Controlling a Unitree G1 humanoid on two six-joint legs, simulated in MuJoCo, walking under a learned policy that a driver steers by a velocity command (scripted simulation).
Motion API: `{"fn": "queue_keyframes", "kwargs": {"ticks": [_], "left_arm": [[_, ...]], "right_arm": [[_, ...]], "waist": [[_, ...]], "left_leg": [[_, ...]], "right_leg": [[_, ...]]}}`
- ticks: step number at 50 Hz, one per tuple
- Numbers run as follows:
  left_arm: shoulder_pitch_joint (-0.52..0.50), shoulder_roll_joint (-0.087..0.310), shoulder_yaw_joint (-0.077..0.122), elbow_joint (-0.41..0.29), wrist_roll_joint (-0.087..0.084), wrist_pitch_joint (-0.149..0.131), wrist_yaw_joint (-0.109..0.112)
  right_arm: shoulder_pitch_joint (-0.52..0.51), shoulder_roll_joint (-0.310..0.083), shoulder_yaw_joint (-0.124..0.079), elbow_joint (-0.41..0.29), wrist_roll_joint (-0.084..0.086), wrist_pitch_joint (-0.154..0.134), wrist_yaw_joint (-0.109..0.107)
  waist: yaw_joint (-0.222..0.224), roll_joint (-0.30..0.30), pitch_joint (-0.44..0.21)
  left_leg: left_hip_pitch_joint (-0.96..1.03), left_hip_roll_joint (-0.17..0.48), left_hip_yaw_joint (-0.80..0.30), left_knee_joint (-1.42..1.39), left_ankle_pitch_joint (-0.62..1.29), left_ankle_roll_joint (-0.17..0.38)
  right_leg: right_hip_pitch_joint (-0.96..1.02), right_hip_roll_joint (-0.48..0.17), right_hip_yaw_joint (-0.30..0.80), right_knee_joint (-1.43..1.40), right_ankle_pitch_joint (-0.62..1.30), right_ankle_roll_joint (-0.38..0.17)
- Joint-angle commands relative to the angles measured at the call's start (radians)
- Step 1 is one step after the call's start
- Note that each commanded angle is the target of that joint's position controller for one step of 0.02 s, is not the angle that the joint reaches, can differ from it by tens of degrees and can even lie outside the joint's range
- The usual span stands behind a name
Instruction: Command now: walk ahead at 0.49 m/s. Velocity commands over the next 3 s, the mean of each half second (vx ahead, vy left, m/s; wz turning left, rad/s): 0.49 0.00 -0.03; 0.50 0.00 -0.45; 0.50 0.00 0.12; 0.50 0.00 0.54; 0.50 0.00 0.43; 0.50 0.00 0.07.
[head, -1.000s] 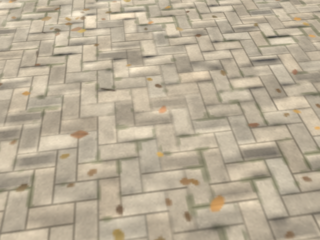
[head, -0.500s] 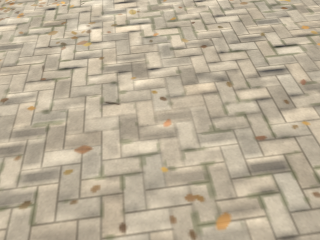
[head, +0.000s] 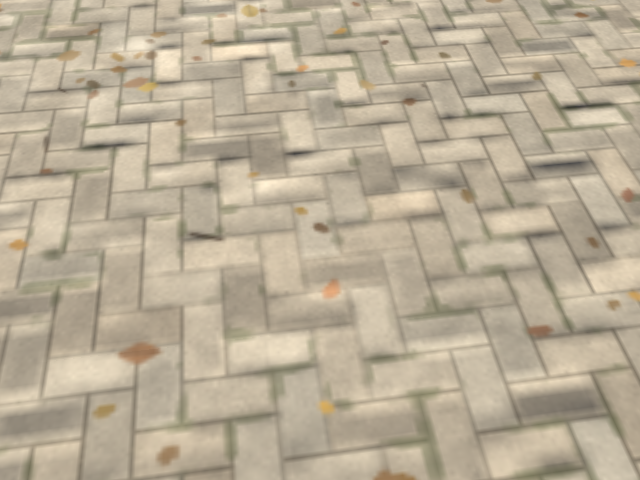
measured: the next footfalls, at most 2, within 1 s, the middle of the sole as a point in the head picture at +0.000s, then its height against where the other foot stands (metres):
right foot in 0.38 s outside the picture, level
left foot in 0.90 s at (304, 382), level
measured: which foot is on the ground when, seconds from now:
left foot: down 0.00-0.40, up 0.42-0.88, down 0.90-1.00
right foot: up 0.00-0.36, down 0.38-0.90, up 0.92-1.00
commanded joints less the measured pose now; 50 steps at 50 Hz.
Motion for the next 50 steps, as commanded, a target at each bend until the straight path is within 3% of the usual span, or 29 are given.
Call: {"fn": "queue_keyframes", "kwargs": {"ticks": [1,3,7,13,16,17,18,19,20,21,22,23,24,26,28,30,33,37,40,42,43,44,45,46,47,48,49,50], "left_arm": [[0.08,0.031,0.011,-0.027,0.012,0.022,-0.015],[-0.018,0.041,0.012,-0.063,0.014,0.031,-0.019],[-0.206,0.039,0.004,-0.131,0.001,0.029,-0.023],[-0.372,0.038,-0.008,-0.193,-0.008,0.02,-0.019],[-0.324,0.061,0.001,-0.192,-0.007,0.007,-0.011],[-0.241,0.078,0.01,-0.168,-0.007,0.002,-0.003],[-0.094,0.098,0.023,-0.12,-0.004,-0.006,0.006],[0.08,0.141,0.041,-0.07,0.015,-0.015,0.016],[0.221,0.26,0.075,-0.051,0.039,-0.013,0.025],[0.186,0.232,0.072,-0.043,0.005,0.004,0.009],[0.057,0.202,0.064,-0.058,-0.02,0.007,0.004],[-0.019,0.135,0.048,-0.073,-0.023,0.005,-0.001],[-0.047,0.096,0.037,-0.069,-0.02,0.0,-0.001],[-0.036,0.063,0.024,-0.046,-0.021,-0.012,0.006],[0.009,0.1,0.033,-0.033,-0.024,-0.024,0.01],[0.036,0.133,0.041,-0.034,-0.025,-0.024,0.012],[0.093,0.13,0.042,-0.034,-0.025,-0.017,0.009],[0.172,0.142,0.047,-0.034,-0.019,-0.011,0.011],[0.186,0.157,0.054,-0.047,-0.01,-0.003,0.02],[0.143,0.18,0.063,-0.068,-0.007,-0.001,0.027],[0.117,0.194,0.068,-0.079,-0.008,-0.002,0.026],[0.101,0.193,0.069,-0.086,-0.013,-0.006,0.02],[0.095,0.149,0.059,-0.115,-0.025,-0.014,0.013],[0.189,0.04,0.039,-0.151,-0.059,-0.013,0.014],[0.212,0.116,0.049,-0.142,-0.036,0.001,0.02],[0.152,0.141,0.055,-0.133,-0.018,0.011,0.017],[0.088,0.125,0.053,-0.143,-0.012,0.013,0.004],[0.063,0.111,0.053,-0.151,-0.005,0.02,-0.005]], "right_arm": [[0.08,-0.059,-0.001,-0.003,0.006,-0.033,-0.006],[0.121,-0.08,-0.003,0.007,0.006,-0.035,-0.007],[0.195,-0.072,0.007,0.02,0.008,-0.031,-0.006],[0.308,-0.082,0.012,0.057,-0.003,-0.024,-0.02],[0.279,-0.102,0.007,0.059,-0.011,-0.019,-0.029],[0.267,-0.114,0.004,0.059,-0.013,-0.018,-0.031],[0.252,-0.12,0.002,0.057,-0.011,-0.014,-0.029],[0.233,-0.111,0.006,0.041,-0.001,-0.015,-0.026],[0.316,-0.023,0.024,0.005,0.041,-0.017,-0.012],[0.306,-0.08,0.002,0.015,0.021,-0.018,-0.009],[0.208,-0.097,-0.008,-0.019,0.002,-0.017,-0.009],[0.14,-0.087,-0.005,-0.042,-0.004,-0.026,-0.004],[0.116,-0.069,-0.006,-0.048,-0.007,-0.024,-0.002],[0.132,-0.037,-0.002,-0.056,-0.028,0.001,0.005],[0.107,-0.03,-0.001,-0.078,-0.032,0.017,0.01],[0.017,-0.042,-0.002,-0.12,-0.029,0.026,0.012],[-0.138,-0.05,0.002,-0.182,-0.02,0.029,0.013],[-0.269,-0.055,0.009,-0.239,-0.009,0.027,0.014],[-0.323,-0.071,0.011,-0.279,-0.002,0.017,0.013],[-0.264,-0.097,0.003,-0.279,0.0,0.005,0.01],[-0.19,-0.114,-0.004,-0.261,0.0,-0.002,0.004],[-0.059,-0.141,-0.017,-0.224,-0.005,-0.015,-0.005],[0.094,-0.21,-0.036,-0.207,-0.028,-0.029,-0.021],[0.156,-0.31,-0.057,-0.215,-0.052,-0.021,-0.027],[0.112,-0.269,-0.057,-0.216,-0.036,-0.001,-0.025],[0.03,-0.165,-0.032,-0.239,-0.029,0.003,-0.022],[-0.018,-0.111,-0.018,-0.241,-0.022,0.0,-0.018],[-0.022,-0.092,-0.011,-0.234,-0.023,-0.004,-0.018]], "waist": [[0.032,0.071,-0.005],[0.019,0.069,0.025],[-0.024,0.064,0.051],[-0.076,0.085,0.052],[-0.03,0.099,0.023],[0.007,0.111,-0.021],[0.068,0.1,-0.094],[0.139,0.08,-0.187],[0.13,-0.118,-0.355],[0.107,-0.102,-0.385],[0.054,-0.05,-0.205],[0.034,-0.003,-0.101],[0.001,0.013,-0.034],[-0.048,-0.004,-0.017],[-0.057,-0.006,-0.019],[-0.047,-0.012,0.002],[-0.002,-0.025,0.024],[0.053,-0.039,0.003],[0.064,-0.053,-0.002],[0.022,-0.064,-0.017],[-0.012,-0.064,-0.043],[-0.072,-0.016,-0.11],[-0.129,0.081,-0.238],[-0.094,0.3,-0.368],[-0.061,0.275,-0.359],[-0.044,0.13,-0.202],[-0.038,0.071,-0.11],[-0.026,0.099,-0.076]], "left_leg": [[0.044,0.281,-0.282,-0.268,0.13,0.112],[0.056,0.27,-0.249,-0.296,0.144,0.112],[0.108,0.233,-0.183,-0.297,0.298,0.082],[0.303,0.265,-0.157,-0.239,0.5,0.071],[0.371,0.29,-0.137,-0.122,0.77,0.062],[0.377,0.289,-0.13,-0.025,0.896,0.051],[0.353,0.268,-0.111,0.138,0.92,0.037],[0.188,0.238,-0.092,0.358,0.725,0.022],[-0.165,0.099,-0.017,0.769,0.215,-0.032],[-0.336,0.002,-0.118,0.948,-0.333,-0.029],[-0.427,0.08,-0.162,0.965,-0.247,-0.02],[-0.429,0.12,-0.157,0.908,-0.167,-0.022],[-0.391,0.151,-0.156,0.837,-0.13,-0.027],[-0.295,0.172,-0.149,0.74,-0.108,-0.059],[-0.294,0.17,-0.128,0.679,-0.092,-0.09],[-0.337,0.177,-0.113,0.586,-0.028,-0.119],[-0.377,0.171,-0.103,0.413,0.09,-0.147],[-0.384,0.139,-0.106,0.282,0.159,-0.153],[-0.358,0.12,-0.119,0.209,0.121,-0.142],[-0.237,0.104,-0.13,0.136,0.058,-0.122],[-0.122,0.083,-0.121,0.102,0.024,-0.109],[0.055,0.079,-0.117,0.037,0.036,-0.086],[0.281,0.244,-0.273,0.006,-0.085,-0.039],[0.554,0.525,-0.676,-0.059,-0.16,0.053],[0.487,0.547,-0.857,-0.132,-0.296,0.102],[0.345,0.496,-0.707,-0.147,-0.348,0.08],[0.225,0.437,-0.548,-0.168,-0.236,0.058],[0.164,0.394,-0.433,-0.186,-0.115,0.033]], "right_leg": [[-0.107,-0.059,0.017,-0.038,0.042,0.02],[-0.186,-0.074,-0.006,-0.105,0.111,0.038],[-0.238,-0.063,-0.053,-0.323,0.25,0.061],[-0.226,-0.005,-0.099,-0.542,0.282,0.029],[-0.119,0.042,-0.112,-0.603,0.168,-0.02],[-0.018,0.074,-0.12,-0.62,0.127,-0.04],[0.146,0.099,-0.128,-0.679,0.146,-0.065],[0.408,0.015,-0.042,-0.698,0.169,-0.104],[0.75,-0.293,0.397,-0.711,0.094,-0.242],[0.763,-0.361,0.697,-0.853,0.102,-0.294],[0.62,-0.311,0.554,-0.877,0.033,-0.264],[0.477,-0.274,0.449,-0.918,0.065,-0.238],[0.364,-0.224,0.368,-0.95,0.133,-0.204],[0.243,-0.155,0.271,-0.979,0.23,-0.168],[0.214,-0.131,0.233,-0.988,0.314,-0.182],[0.196,-0.115,0.217,-1.012,0.299,-0.186],[0.216,-0.09,0.216,-1.018,0.297,-0.164],[0.317,-0.088,0.234,-0.96,0.384,-0.147],[0.377,-0.106,0.272,-0.897,0.452,-0.135],[0.362,-0.113,0.295,-0.841,0.486,-0.103],[0.335,-0.103,0.298,-0.778,0.541,-0.086],[0.299,-0.051,0.264,-0.623,0.569,-0.064],[0.182,0.023,0.202,-0.371,0.412,-0.04],[-0.124,0.169,0.08,-0.08,-0.184,-0.004],[-0.236,0.118,0.077,0.057,-0.255,-0.015],[-0.258,0.057,0.086,0.091,-0.156,-0.018],[-0.239,0.023,0.078,0.054,-0.077,-0.011],[-0.213,-0.001,0.072,0.019,-0.042,-0.002]]}}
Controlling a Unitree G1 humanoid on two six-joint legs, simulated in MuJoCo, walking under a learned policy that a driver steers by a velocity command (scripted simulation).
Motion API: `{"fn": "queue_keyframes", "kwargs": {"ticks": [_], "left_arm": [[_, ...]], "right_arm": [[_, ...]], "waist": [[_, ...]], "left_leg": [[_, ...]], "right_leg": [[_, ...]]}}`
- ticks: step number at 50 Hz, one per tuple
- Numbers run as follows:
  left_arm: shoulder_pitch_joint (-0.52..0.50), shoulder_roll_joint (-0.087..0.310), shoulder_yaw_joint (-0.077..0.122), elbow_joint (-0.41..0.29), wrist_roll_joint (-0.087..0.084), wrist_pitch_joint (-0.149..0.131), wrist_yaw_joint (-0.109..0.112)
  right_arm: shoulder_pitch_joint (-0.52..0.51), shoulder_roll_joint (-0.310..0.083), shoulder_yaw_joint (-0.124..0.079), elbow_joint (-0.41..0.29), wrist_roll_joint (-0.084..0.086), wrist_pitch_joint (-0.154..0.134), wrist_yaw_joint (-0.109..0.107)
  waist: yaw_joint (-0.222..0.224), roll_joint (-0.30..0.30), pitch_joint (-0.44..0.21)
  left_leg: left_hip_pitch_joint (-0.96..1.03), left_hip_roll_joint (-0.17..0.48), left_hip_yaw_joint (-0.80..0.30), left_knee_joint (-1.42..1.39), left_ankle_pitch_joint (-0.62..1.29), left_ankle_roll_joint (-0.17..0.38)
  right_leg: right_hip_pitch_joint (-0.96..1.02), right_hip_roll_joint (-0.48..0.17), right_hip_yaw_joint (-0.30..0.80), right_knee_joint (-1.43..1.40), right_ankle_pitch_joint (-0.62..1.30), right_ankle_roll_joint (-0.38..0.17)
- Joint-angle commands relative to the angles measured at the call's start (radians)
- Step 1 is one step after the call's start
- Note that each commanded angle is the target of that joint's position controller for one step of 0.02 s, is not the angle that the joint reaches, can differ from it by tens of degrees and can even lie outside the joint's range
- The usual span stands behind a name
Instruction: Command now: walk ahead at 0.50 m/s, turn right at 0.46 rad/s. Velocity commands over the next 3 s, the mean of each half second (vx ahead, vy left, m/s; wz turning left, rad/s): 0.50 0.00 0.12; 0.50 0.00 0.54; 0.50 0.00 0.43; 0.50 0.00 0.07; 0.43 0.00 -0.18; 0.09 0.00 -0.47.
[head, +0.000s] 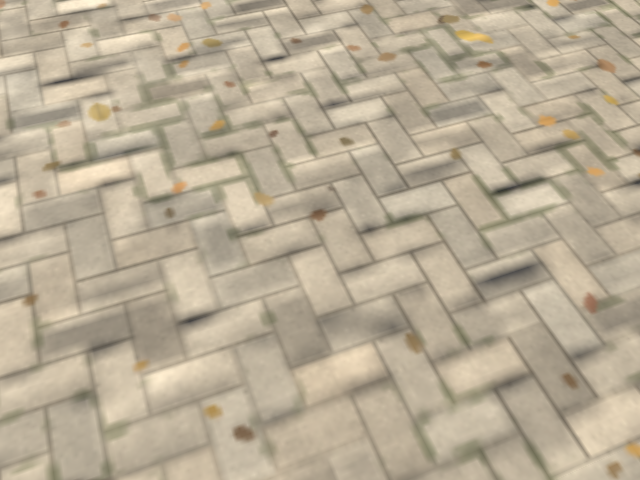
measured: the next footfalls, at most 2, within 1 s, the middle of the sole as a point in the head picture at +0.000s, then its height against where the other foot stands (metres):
right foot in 0.38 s outside the picture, level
left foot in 0.90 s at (267, 436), level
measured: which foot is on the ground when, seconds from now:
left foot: down 0.00-0.38, up 0.40-0.88, down 0.90-1.00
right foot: up 0.00-0.36, down 0.38-0.90, up 0.92-1.00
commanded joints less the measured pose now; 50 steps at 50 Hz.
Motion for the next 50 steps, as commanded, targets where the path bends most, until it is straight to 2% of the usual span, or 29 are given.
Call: {"fn": "queue_keyframes", "kwargs": {"ticks": [1,4,7,10,12,14,16,17,18,19,20,21,22,23,25,26,29,34,38,40,41,43,44,45,46,47,48,49,50], "left_arm": [[-0.005,0.038,0.007,-0.07,0.028,0.008,-0.024],[-0.01,0.008,-0.003,-0.074,0.032,0.021,-0.034],[-0.141,0.016,-0.013,-0.123,0.044,0.021,-0.043],[-0.289,-0.016,-0.04,-0.17,0.031,0.011,-0.049],[-0.336,-0.006,-0.046,-0.185,0.021,0.006,-0.045],[-0.363,0.015,-0.045,-0.2,0.017,-0.002,-0.034],[-0.335,0.034,-0.04,-0.201,0.015,-0.014,-0.022],[-0.268,0.041,-0.035,-0.182,0.018,-0.022,-0.015],[-0.148,0.074,-0.02,-0.141,0.031,-0.036,-0.002],[0.018,0.152,0.001,-0.122,0.055,-0.049,0.013],[0.056,0.257,0.024,-0.124,0.06,-0.039,0.018],[0.017,0.195,0.016,-0.131,0.034,-0.024,0.017],[-0.064,0.102,-0.009,-0.144,0.026,-0.024,0.013],[-0.112,0.057,-0.02,-0.145,0.021,-0.031,0.008],[-0.127,0.016,-0.031,-0.132,0.016,-0.045,0.014],[-0.11,0.028,-0.028,-0.122,0.015,-0.054,0.015],[-0.057,0.036,-0.02,-0.095,0.005,-0.073,0.015],[-0.011,0.043,-0.018,-0.064,0.011,-0.069,0.015],[0.034,0.089,-0.006,-0.042,0.011,-0.061,0.021],[0.057,0.106,-0.002,-0.029,0.011,-0.049,0.025],[0.059,0.12,0.001,-0.025,0.012,-0.042,0.028],[0.06,0.155,0.009,-0.02,0.013,-0.022,0.03],[0.051,0.163,0.01,-0.025,0.008,-0.011,0.029],[0.047,0.146,0.004,-0.049,0.012,-0.008,0.026],[0.083,0.013,-0.023,-0.126,0.008,-0.014,0.005],[-0.046,0.102,-0.007,-0.163,0.014,-0.026,0.0],[-0.121,0.094,-0.01,-0.187,0.001,-0.037,-0.004],[-0.104,0.083,-0.017,-0.176,-0.001,-0.047,-0.002],[-0.089,0.082,-0.015,-0.161,0.011,-0.042,0.001]], "right_arm": [[0.143,-0.076,-0.021,0.0,0.007,-0.012,-0.005],[0.224,-0.085,-0.023,0.055,0.021,-0.044,0.011],[0.251,-0.099,-0.025,0.083,0.036,-0.045,0.016],[0.29,-0.11,-0.029,0.104,0.035,-0.032,0.018],[0.324,-0.144,-0.039,0.116,0.031,-0.025,0.019],[0.352,-0.158,-0.044,0.127,0.03,-0.018,0.019],[0.35,-0.167,-0.048,0.13,0.029,-0.011,0.017],[0.335,-0.171,-0.051,0.128,0.034,-0.007,0.016],[0.339,-0.152,-0.047,0.128,0.04,-0.006,0.017],[0.316,-0.107,-0.034,0.091,0.048,-0.008,0.018],[0.389,-0.007,-0.016,0.052,0.067,-0.004,0.011],[0.395,-0.109,-0.043,0.076,0.042,0.015,0.004],[0.347,-0.112,-0.05,0.079,0.034,0.022,0.011],[0.317,-0.084,-0.046,0.076,0.032,0.024,0.019],[0.301,-0.073,-0.052,0.079,0.015,0.046,0.033],[0.305,-0.059,-0.051,0.071,0.013,0.056,0.04],[0.218,-0.048,-0.049,0.038,0.009,0.073,0.053],[0.033,-0.034,-0.032,-0.035,0.009,0.075,0.078],[-0.089,-0.043,-0.02,-0.089,0.005,0.073,0.091],[-0.108,-0.056,-0.023,-0.103,0.001,0.074,0.09],[-0.097,-0.064,-0.026,-0.104,0.0,0.074,0.087],[0.014,-0.091,-0.041,-0.08,-0.002,0.07,0.074],[0.149,-0.112,-0.056,-0.04,-0.005,0.06,0.062],[0.313,-0.184,-0.084,0.009,-0.017,0.053,0.045],[0.283,-0.311,-0.111,-0.008,-0.008,0.055,0.032],[0.334,-0.313,-0.112,-0.029,0.02,0.069,0.026],[0.286,-0.283,-0.103,-0.008,0.024,0.073,0.017],[0.237,-0.225,-0.088,-0.007,0.033,0.068,0.014],[0.19,-0.191,-0.078,-0.013,0.035,0.06,0.011]], "waist": [[-0.062,0.13,-0.039],[-0.044,0.131,-0.051],[-0.042,0.115,-0.019],[-0.073,0.123,0.01],[-0.087,0.124,0.011],[-0.094,0.127,0.005],[-0.073,0.133,-0.009],[-0.035,0.118,-0.03],[0.007,0.063,-0.097],[0.077,-0.05,-0.222],[0.041,-0.255,-0.295],[0.026,-0.148,-0.249],[-0.007,-0.064,-0.117],[-0.029,-0.056,-0.047],[-0.062,-0.073,-0.008],[-0.073,-0.095,-0.024],[-0.076,-0.054,-0.015],[-0.053,-0.054,0.033],[-0.026,-0.048,0.061],[-0.025,-0.048,0.059],[-0.035,-0.057,0.044],[-0.086,-0.075,-0.034],[-0.146,-0.049,-0.114],[-0.214,0.033,-0.216],[-0.129,0.276,-0.281],[-0.195,0.128,-0.328],[-0.169,0.08,-0.177],[-0.123,0.038,-0.087],[-0.081,0.019,-0.048]], "left_leg": [[0.256,0.268,-0.305,-0.315,-0.015,0.103],[0.253,0.24,-0.229,-0.324,0.212,0.135],[0.272,0.224,-0.195,-0.359,0.25,0.167],[0.217,0.176,-0.152,-0.365,0.265,0.158],[0.22,0.18,-0.16,-0.345,0.296,0.156],[0.253,0.2,-0.191,-0.309,0.326,0.152],[0.272,0.213,-0.225,-0.252,0.333,0.139],[0.255,0.198,-0.219,-0.181,0.358,0.125],[0.202,0.14,-0.178,-0.023,0.368,0.103],[0.057,0.07,-0.12,0.24,0.16,0.076],[-0.236,-0.063,-0.025,0.515,-0.349,0.046],[-0.295,-0.018,-0.093,0.642,-0.35,0.061],[-0.31,0.027,-0.119,0.66,-0.26,0.067],[-0.291,0.054,-0.116,0.635,-0.193,0.059],[-0.246,0.08,-0.107,0.606,-0.129,0.041],[-0.236,0.077,-0.097,0.613,-0.109,0.032],[-0.31,0.09,-0.087,0.606,-0.034,0.014],[-0.335,0.09,-0.042,0.379,0.132,0.0],[-0.258,0.07,0.035,0.192,0.133,0.038],[-0.227,0.043,0.067,0.142,0.066,0.07],[-0.188,0.014,0.087,0.126,0.017,0.089],[-0.045,-0.061,0.114,0.098,-0.086,0.135],[0.127,-0.099,0.108,0.03,-0.065,0.163],[0.387,-0.01,-0.05,-0.025,-0.128,0.207],[0.688,0.301,-0.574,-0.086,-0.152,0.339],[0.69,0.347,-0.809,-0.224,-0.133,0.369],[0.595,0.322,-0.628,-0.237,-0.044,0.34],[0.448,0.279,-0.518,-0.246,0.089,0.302],[0.348,0.22,-0.433,-0.254,0.198,0.266]], "right_leg": [[-0.284,-0.11,0.021,0.075,0.09,0.01],[-0.271,-0.083,0.029,0.025,0.118,0.026],[-0.343,-0.124,-0.039,-0.113,0.203,0.058],[-0.259,-0.119,-0.093,-0.333,0.281,0.088],[-0.2,-0.097,-0.11,-0.419,0.289,0.093],[-0.164,-0.087,-0.108,-0.468,0.28,0.085],[-0.085,-0.076,-0.099,-0.526,0.242,0.067],[0.021,-0.06,-0.105,-0.595,0.254,0.056],[0.207,-0.07,-0.085,-0.648,0.263,0.035],[0.43,-0.275,0.123,-0.689,0.13,-0.013],[0.603,-0.52,0.478,-0.795,0.023,-0.087],[0.501,-0.517,0.552,-0.829,-0.078,-0.122],[0.388,-0.458,0.415,-0.847,-0.084,-0.102],[0.294,-0.406,0.287,-0.878,0.03,-0.08],[0.216,-0.325,0.111,-0.908,0.212,-0.029],[0.213,-0.337,0.074,-0.905,0.298,-0.04],[0.241,-0.336,-0.022,-0.92,0.44,-0.056],[0.244,-0.309,-0.175,-0.929,0.503,-0.053],[0.292,-0.333,-0.246,-0.918,0.565,-0.041],[0.356,-0.345,-0.278,-0.862,0.7,-0.031],[0.384,-0.346,-0.297,-0.804,0.852,-0.024],[0.417,-0.346,-0.322,-0.584,1.112,-0.018],[0.363,-0.334,-0.338,-0.381,1.067,-0.004],[0.165,-0.307,-0.342,-0.093,0.79,0.03],[-0.3,-0.125,-0.3,0.257,-0.125,0.096],[-0.416,-0.068,-0.074,0.355,-0.135,0.101],[-0.482,-0.128,-0.041,0.326,-0.012,0.088],[-0.43,-0.165,-0.044,0.223,0.069,0.083],[-0.36,-0.186,-0.038,0.154,0.089,0.086]]}}
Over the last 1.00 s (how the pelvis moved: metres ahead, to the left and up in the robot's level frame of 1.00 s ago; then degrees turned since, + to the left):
0.57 -0.01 -0.01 -16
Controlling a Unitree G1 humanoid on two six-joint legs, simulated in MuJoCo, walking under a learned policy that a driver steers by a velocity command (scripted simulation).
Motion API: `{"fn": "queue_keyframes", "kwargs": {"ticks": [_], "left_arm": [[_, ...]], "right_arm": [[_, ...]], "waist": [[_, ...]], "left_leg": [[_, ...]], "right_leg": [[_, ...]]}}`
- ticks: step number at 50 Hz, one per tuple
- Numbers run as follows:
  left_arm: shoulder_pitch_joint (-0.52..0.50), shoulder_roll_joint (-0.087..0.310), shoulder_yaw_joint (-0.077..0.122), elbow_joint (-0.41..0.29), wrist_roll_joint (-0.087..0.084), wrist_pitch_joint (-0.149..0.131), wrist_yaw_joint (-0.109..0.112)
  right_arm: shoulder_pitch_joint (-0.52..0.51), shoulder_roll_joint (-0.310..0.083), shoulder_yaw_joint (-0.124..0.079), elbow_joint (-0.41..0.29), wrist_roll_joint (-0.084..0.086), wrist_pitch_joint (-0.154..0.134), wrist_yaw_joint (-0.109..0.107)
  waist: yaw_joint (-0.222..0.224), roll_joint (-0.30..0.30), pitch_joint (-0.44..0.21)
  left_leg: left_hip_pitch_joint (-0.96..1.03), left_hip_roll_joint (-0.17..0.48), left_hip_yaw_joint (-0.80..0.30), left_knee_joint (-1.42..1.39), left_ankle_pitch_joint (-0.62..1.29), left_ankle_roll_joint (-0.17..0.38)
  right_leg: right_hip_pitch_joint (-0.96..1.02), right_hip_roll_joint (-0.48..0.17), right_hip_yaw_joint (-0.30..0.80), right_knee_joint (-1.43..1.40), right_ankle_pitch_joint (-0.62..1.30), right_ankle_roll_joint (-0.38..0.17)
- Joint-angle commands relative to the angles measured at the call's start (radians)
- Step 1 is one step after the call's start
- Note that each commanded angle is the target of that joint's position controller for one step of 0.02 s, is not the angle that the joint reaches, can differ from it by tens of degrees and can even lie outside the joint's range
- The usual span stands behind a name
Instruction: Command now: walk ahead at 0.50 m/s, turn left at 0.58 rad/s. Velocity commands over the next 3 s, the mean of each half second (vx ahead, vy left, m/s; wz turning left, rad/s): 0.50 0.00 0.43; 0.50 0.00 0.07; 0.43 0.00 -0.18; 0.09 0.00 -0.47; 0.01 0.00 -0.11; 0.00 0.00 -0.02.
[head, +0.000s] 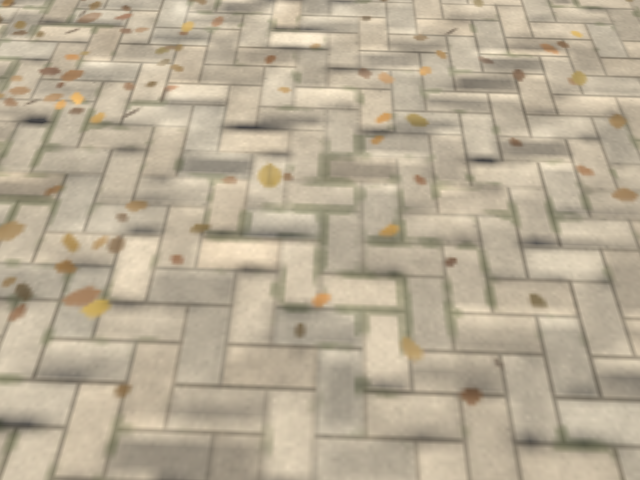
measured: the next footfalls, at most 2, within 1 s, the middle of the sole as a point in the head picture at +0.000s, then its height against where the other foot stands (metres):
right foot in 0.46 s outside the picture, level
left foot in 0.98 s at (261, 372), level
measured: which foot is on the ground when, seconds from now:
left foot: down 0.00-0.46, up 0.48-0.96, down 0.98-1.00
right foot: up 0.00-0.44, down 0.46-0.98, up 1.00-1.00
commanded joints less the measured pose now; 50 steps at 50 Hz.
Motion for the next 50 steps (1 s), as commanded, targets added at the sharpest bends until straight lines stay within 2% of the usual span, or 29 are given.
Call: {"fn": "queue_keyframes", "kwargs": {"ticks": [1,3,6,8,11,15,17,18,20,21,22,23,24,25,26,27,28,30,32,35,38,40,42,45,47,48,49,50], "left_arm": [[-0.005,0.116,0.02,-0.097,0.022,-0.011,-0.001],[0.01,0.104,0.02,-0.098,0.034,0.022,-0.007],[-0.079,0.088,0.015,-0.132,0.032,0.04,-0.013],[-0.17,0.095,0.015,-0.163,0.029,0.042,-0.014],[-0.26,0.093,0.01,-0.192,0.026,0.038,-0.018],[-0.367,0.078,-0.005,-0.227,0.021,0.025,-0.03],[-0.403,0.08,-0.009,-0.245,0.016,0.016,-0.034],[-0.399,0.087,-0.008,-0.249,0.014,0.012,-0.034],[-0.304,0.111,0.001,-0.225,0.013,0.005,-0.027],[-0.21,0.134,0.012,-0.195,0.01,0.001,-0.016],[-0.064,0.153,0.023,-0.152,0.01,-0.008,-0.003],[0.091,0.205,0.037,-0.13,0.028,-0.016,0.013],[0.159,0.316,0.066,-0.118,0.045,-0.012,0.013],[0.099,0.239,0.053,-0.111,0.009,0.002,-0.001],[-0.001,0.173,0.038,-0.126,-0.001,0.004,-0.004],[-0.047,0.122,0.025,-0.126,0.004,-0.001,-0.009],[-0.053,0.104,0.017,-0.113,0.006,-0.007,-0.007],[-0.033,0.097,0.012,-0.081,0.001,-0.022,-0.007],[0.006,0.111,0.015,-0.054,-0.009,-0.038,-0.012],[0.051,0.119,0.018,-0.024,-0.013,-0.041,-0.014],[0.091,0.117,0.015,0.003,-0.015,-0.037,-0.016],[0.124,0.129,0.017,0.02,-0.015,-0.037,-0.015],[0.155,0.137,0.018,0.036,-0.011,-0.035,-0.012],[0.169,0.147,0.018,0.056,-0.003,-0.027,-0.004],[0.149,0.16,0.021,0.062,-0.001,-0.021,0.003],[0.138,0.163,0.02,0.066,-0.004,-0.016,0.004],[0.136,0.146,0.013,0.06,-0.008,-0.015,0.004],[0.15,0.078,-0.007,0.01,-0.025,-0.019,0.001]], "right_arm": [[0.104,-0.124,-0.034,-0.018,0.022,-0.015,-0.022],[0.116,-0.118,-0.029,-0.018,0.028,-0.037,-0.016],[0.176,-0.149,-0.036,-0.004,0.025,-0.047,-0.013],[0.227,-0.148,-0.035,0.004,0.025,-0.046,-0.014],[0.286,-0.148,-0.034,0.015,0.025,-0.047,-0.017],[0.358,-0.129,-0.022,0.04,0.018,-0.052,-0.028],[0.377,-0.134,-0.019,0.05,0.011,-0.053,-0.035],[0.372,-0.142,-0.019,0.052,0.009,-0.054,-0.038],[0.325,-0.163,-0.02,0.048,0.007,-0.058,-0.043],[0.313,-0.176,-0.022,0.051,0.005,-0.06,-0.042],[0.296,-0.179,-0.021,0.054,0.005,-0.062,-0.037],[0.298,-0.137,-0.008,0.034,0.009,-0.067,-0.031],[0.434,-0.049,0.006,0.023,0.047,-0.064,-0.026],[0.402,-0.121,-0.001,0.039,0.009,-0.063,-0.031],[0.322,-0.123,-0.004,0.029,0.002,-0.06,-0.027],[0.26,-0.109,0.004,0.018,-0.002,-0.06,-0.02],[0.235,-0.097,0.005,0.011,-0.004,-0.054,-0.013],[0.253,-0.078,0.012,0.018,-0.017,-0.034,0.0],[0.237,-0.066,0.017,0.016,-0.021,-0.026,0.007],[0.102,-0.055,0.027,-0.024,-0.021,-0.024,0.013],[-0.025,-0.031,0.042,-0.061,-0.014,-0.028,0.018],[-0.092,-0.02,0.051,-0.077,-0.009,-0.031,0.02],[-0.141,-0.026,0.053,-0.089,-0.006,-0.034,0.018],[-0.169,-0.046,0.048,-0.102,-0.006,-0.038,0.011],[-0.101,-0.063,0.038,-0.082,-0.011,-0.045,0.003],[0.014,-0.075,0.029,-0.042,-0.016,-0.054,-0.004],[0.178,-0.114,0.012,0.011,-0.031,-0.065,-0.014],[0.332,-0.208,-0.012,0.029,-0.054,-0.069,-0.028]], "waist": [[-0.018,0.01,-0.083],[0.001,0.015,-0.101],[-0.018,0.027,-0.065],[-0.051,0.042,-0.035],[-0.085,0.057,-0.032],[-0.129,0.067,-0.019],[-0.139,0.074,-0.009],[-0.129,0.079,-0.006],[-0.072,0.092,-0.023],[-0.033,0.096,-0.069],[0.04,0.065,-0.144],[0.1,0.003,-0.26],[0.051,-0.246,-0.392],[0.026,-0.152,-0.328],[-0.008,-0.06,-0.161],[-0.013,0.0,-0.096],[-0.029,-0.021,-0.059],[-0.057,-0.072,-0.058],[-0.063,-0.072,-0.06],[-0.041,-0.062,-0.022],[-0.012,-0.061,-0.008],[0.008,-0.063,-0.007],[0.024,-0.064,-0.005],[0.018,-0.069,0.001],[-0.023,-0.073,-0.03],[-0.076,-0.055,-0.088],[-0.138,-0.021,-0.187],[-0.176,0.126,-0.33]], "left_leg": [[0.294,0.275,-0.395,-0.327,0.304,0.16],[0.246,0.24,-0.353,-0.338,0.388,0.16],[0.218,0.209,-0.342,-0.374,0.329,0.147],[0.247,0.204,-0.363,-0.388,0.296,0.132],[0.325,0.201,-0.374,-0.373,0.325,0.109],[0.41,0.209,-0.357,-0.341,0.452,0.089],[0.444,0.229,-0.364,-0.324,0.51,0.084],[0.454,0.242,-0.369,-0.315,0.541,0.077],[0.436,0.246,-0.349,-0.253,0.704,0.042],[0.434,0.234,-0.335,-0.156,0.846,0.028],[0.401,0.192,-0.293,0.019,0.866,0.01],[0.248,0.147,-0.268,0.272,0.614,-0.004],[-0.068,-0.043,-0.17,0.645,-0.069,-0.056],[-0.178,-0.024,-0.22,0.733,-0.264,-0.043],[-0.207,0.03,-0.221,0.731,-0.184,-0.044],[-0.196,0.066,-0.209,0.68,-0.132,-0.045],[-0.18,0.093,-0.194,0.631,-0.117,-0.047],[-0.122,0.114,-0.169,0.571,-0.098,-0.062],[-0.148,0.129,-0.141,0.533,-0.072,-0.076],[-0.25,0.173,-0.098,0.419,0.028,-0.102],[-0.244,0.178,-0.055,0.233,0.136,-0.12],[-0.21,0.164,-0.033,0.129,0.185,-0.119],[-0.188,0.15,-0.019,0.064,0.195,-0.109],[-0.164,0.133,-0.02,0.004,0.128,-0.077],[-0.053,0.095,-0.009,-0.047,0.051,-0.044],[0.093,0.065,0.006,-0.111,0.061,-0.021],[0.328,0.107,-0.043,-0.127,0.072,0.015],[0.61,0.381,-0.374,-0.154,-0.035,0.091]], "right_leg": [[-0.294,-0.051,0.087,-0.021,0.084,0.004],[-0.248,-0.046,0.079,-0.068,0.083,0.024],[-0.308,-0.039,0.064,-0.172,0.176,0.046],[-0.376,-0.034,0.066,-0.259,0.25,0.054],[-0.419,-0.014,0.071,-0.381,0.344,0.052],[-0.402,0.019,0.045,-0.524,0.403,0.024],[-0.368,0.038,0.034,-0.584,0.393,-0.001],[-0.335,0.046,0.035,-0.613,0.375,-0.018],[-0.17,0.083,0.027,-0.674,0.304,-0.057],[-0.049,0.119,0.013,-0.687,0.255,-0.076],[0.13,0.123,0.009,-0.747,0.284,-0.102],[0.371,-0.043,0.181,-0.756,0.186,-0.147],[0.628,-0.321,0.672,-0.824,0.12,-0.296],[0.538,-0.322,0.829,-0.929,0.066,-0.298],[0.38,-0.288,0.66,-0.944,0.039,-0.283],[0.278,-0.238,0.536,-0.968,0.11,-0.26],[0.217,-0.191,0.439,-0.989,0.194,-0.234],[0.153,-0.138,0.329,-1.02,0.323,-0.21],[0.158,-0.126,0.278,-1.044,0.409,-0.222],[0.184,-0.109,0.217,-1.094,0.432,-0.227],[0.2,-0.07,0.147,-1.095,0.501,-0.203],[0.218,-0.07,0.124,-1.084,0.545,-0.192],[0.259,-0.087,0.122,-1.064,0.583,-0.189],[0.339,-0.131,0.136,-1.014,0.664,-0.183],[0.37,-0.137,0.124,-0.909,0.847,-0.165],[0.358,-0.112,0.095,-0.771,0.935,-0.15],[0.251,-0.07,0.061,-0.577,0.846,-0.129],[-0.009,0.012,0.003,-0.246,0.46,-0.095]]}}
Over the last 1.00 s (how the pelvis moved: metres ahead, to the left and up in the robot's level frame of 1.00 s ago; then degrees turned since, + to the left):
0.47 0.07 -0.01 25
